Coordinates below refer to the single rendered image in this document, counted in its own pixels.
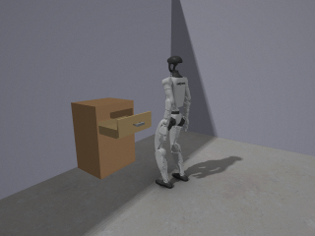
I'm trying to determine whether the drawer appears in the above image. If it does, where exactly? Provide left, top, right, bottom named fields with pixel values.
left=98, top=111, right=152, bottom=140

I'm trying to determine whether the right robot hand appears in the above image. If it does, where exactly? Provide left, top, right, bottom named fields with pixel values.
left=180, top=118, right=189, bottom=132

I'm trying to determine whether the cabinet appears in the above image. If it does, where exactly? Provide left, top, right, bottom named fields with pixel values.
left=71, top=97, right=136, bottom=180

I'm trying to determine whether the handle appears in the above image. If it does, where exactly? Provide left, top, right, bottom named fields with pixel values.
left=133, top=122, right=145, bottom=127

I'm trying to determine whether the right robot upper arm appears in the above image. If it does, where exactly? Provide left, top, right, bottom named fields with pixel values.
left=183, top=77, right=191, bottom=102

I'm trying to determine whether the robot left foot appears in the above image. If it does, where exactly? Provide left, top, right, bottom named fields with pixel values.
left=156, top=179, right=173, bottom=189

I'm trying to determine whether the robot head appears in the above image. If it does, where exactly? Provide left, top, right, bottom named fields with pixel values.
left=167, top=55, right=183, bottom=78

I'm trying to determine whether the left robot hand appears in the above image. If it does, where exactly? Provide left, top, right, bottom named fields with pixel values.
left=158, top=126, right=168, bottom=144

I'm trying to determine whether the left robot forearm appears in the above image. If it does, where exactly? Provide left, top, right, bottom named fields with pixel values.
left=162, top=99, right=173, bottom=127

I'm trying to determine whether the right robot forearm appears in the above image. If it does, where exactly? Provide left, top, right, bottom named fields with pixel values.
left=182, top=99, right=191, bottom=119

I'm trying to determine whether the left robot upper arm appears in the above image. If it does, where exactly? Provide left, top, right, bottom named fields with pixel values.
left=161, top=77, right=174, bottom=106

